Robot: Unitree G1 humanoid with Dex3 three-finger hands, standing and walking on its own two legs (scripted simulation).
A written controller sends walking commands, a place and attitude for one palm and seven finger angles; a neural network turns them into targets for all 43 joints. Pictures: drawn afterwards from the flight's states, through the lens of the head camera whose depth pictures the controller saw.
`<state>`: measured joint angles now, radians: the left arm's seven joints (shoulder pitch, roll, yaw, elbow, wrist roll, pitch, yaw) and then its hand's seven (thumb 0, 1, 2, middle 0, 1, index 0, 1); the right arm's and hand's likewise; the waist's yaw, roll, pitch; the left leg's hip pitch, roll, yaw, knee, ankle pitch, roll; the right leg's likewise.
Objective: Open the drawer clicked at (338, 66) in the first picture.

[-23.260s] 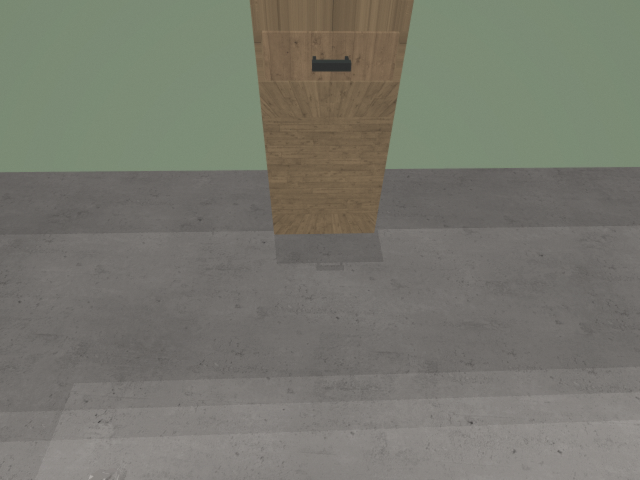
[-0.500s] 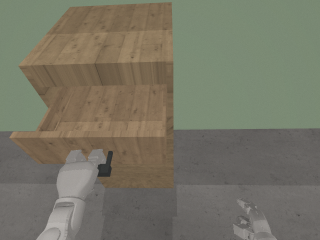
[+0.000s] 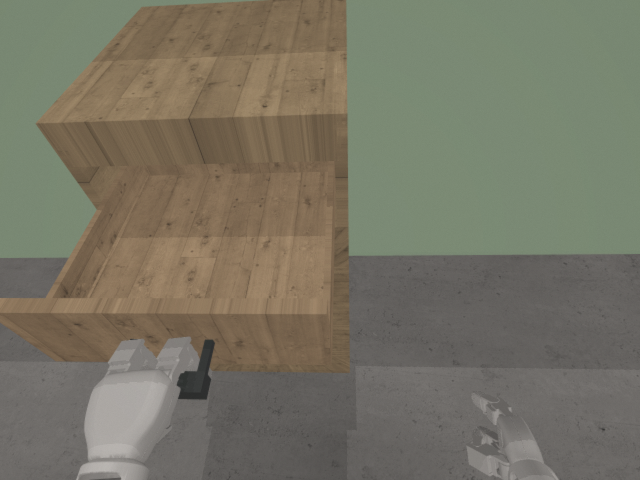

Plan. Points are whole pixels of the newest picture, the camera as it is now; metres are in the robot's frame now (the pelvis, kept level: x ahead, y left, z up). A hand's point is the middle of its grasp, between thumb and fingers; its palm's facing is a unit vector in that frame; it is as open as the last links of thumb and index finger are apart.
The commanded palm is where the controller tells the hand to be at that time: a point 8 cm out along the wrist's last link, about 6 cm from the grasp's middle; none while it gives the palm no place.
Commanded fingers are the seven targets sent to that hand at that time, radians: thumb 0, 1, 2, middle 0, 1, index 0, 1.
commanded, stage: pull the drawer open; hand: left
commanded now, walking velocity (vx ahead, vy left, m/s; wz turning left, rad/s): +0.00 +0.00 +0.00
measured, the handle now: (164, 366) +0.24 +0.22 +0.03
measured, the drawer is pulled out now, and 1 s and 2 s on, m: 0.26 0.30 0.30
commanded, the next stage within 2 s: open the thumb to release the handle in 0.72 s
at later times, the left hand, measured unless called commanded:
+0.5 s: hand (147, 457) +0.15 +0.21 +0.01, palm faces -0.03 -0.11 -0.99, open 6.0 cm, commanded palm +0.10 +0.22 +0.07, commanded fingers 0.00 0.90 0.90 -0.40 -1.35 -0.40 -1.35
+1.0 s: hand (148, 456) +0.15 +0.21 +0.01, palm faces +0.02 -0.11 -0.99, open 6.4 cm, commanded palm +0.12 +0.22 +0.07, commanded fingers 0.00 0.20 0.60 -0.35 -1.27 -0.35 -1.27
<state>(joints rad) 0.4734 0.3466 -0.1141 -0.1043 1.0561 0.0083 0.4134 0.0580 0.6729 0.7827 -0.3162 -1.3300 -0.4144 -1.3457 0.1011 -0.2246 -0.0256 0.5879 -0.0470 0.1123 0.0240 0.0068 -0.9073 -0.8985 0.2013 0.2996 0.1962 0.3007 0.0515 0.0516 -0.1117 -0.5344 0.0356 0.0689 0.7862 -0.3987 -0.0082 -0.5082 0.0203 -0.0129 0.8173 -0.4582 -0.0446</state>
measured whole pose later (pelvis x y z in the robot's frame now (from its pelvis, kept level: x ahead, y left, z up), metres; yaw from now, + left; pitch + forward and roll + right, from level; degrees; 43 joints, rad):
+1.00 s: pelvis -0.01 -0.01 -0.01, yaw +1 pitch +10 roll +1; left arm 0.62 0.37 -0.08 -0.20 1.03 -0.05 0.48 0.03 0.58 0.75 -0.38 -1.31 -0.40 -1.33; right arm 0.12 -0.23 -0.02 0.56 -0.05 0.12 0.03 0.01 -0.91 -0.90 0.20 0.30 0.20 0.30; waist 0.07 0.06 -0.13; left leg -0.61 0.04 0.05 0.86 -0.42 -0.02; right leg -0.58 0.02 -0.03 0.90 -0.49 -0.06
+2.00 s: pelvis -0.03 -0.01 +0.01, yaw +1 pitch +5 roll +0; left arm 0.49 0.38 -0.09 -0.16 0.99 -0.02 0.36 0.00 -0.49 0.30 -0.39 -1.22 -0.33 -1.20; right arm 0.11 -0.22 -0.01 0.58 -0.03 0.09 -0.01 0.01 -0.91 -0.90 0.20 0.30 0.20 0.30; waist 0.07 0.08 -0.09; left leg -0.48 0.04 0.03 0.74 -0.34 -0.02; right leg -0.44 0.03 -0.04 0.75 -0.40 -0.05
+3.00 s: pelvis -0.01 +0.02 +0.03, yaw +1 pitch -1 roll -1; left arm 0.50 0.49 -0.03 -0.67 0.84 0.17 0.02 0.00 -0.50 0.30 -0.32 -1.20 -0.32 -1.20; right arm 0.08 -0.26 0.05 0.51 0.03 0.15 0.05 0.01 -0.91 -0.90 0.20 0.30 0.20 0.30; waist 0.11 0.14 -0.05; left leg -0.23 0.01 0.04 0.52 -0.27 0.01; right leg -0.16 0.01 -0.03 0.48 -0.30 -0.02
